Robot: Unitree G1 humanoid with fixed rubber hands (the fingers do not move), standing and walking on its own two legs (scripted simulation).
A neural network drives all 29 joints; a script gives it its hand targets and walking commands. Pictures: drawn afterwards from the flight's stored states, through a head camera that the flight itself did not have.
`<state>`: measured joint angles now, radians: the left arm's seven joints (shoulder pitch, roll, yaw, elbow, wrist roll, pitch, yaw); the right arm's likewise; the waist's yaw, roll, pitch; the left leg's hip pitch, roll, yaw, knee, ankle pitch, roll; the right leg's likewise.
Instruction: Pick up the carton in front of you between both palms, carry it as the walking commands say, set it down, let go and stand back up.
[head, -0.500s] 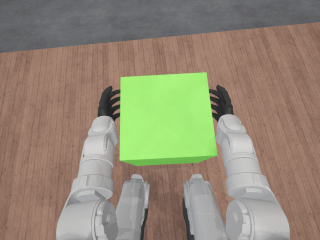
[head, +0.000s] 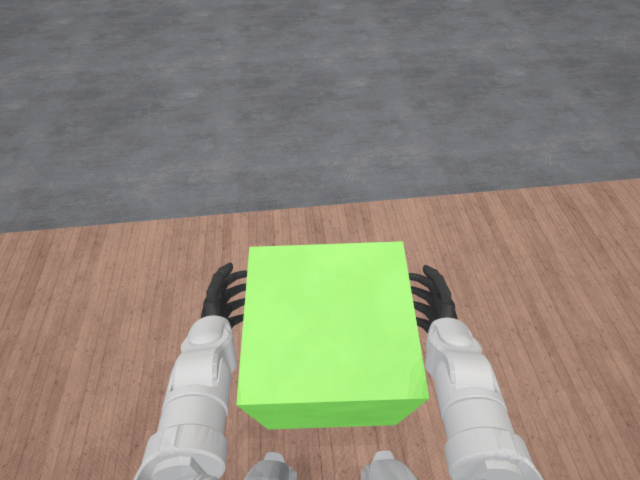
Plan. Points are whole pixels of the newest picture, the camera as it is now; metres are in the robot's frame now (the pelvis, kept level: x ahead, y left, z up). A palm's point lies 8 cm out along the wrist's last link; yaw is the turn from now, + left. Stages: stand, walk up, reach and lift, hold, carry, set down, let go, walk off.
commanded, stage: reach and lift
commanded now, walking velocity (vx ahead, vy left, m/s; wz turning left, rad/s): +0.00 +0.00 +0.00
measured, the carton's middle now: (329, 344) +0.34 +0.00 -0.10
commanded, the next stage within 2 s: hold in 1.42 s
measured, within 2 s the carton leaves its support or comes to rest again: neither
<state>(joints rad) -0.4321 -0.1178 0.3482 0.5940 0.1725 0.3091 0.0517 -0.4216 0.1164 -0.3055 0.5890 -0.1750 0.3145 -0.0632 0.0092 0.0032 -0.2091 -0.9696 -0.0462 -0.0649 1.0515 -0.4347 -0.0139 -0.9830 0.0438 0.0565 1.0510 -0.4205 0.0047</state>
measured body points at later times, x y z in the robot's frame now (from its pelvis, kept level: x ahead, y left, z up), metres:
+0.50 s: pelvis +0.02 +0.00 +0.08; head -0.02 +0.00 +0.53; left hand +0.33 +0.15 +0.10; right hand +0.32 -0.15 +0.10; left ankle +0.03 +0.13 -0.66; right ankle +0.04 -0.12 -0.66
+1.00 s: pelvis +0.02 +0.00 +0.08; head -0.01 +0.00 +0.53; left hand +0.33 +0.15 +0.11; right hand +0.33 -0.15 +0.10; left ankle +0.03 +0.13 -0.66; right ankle +0.04 -0.12 -0.66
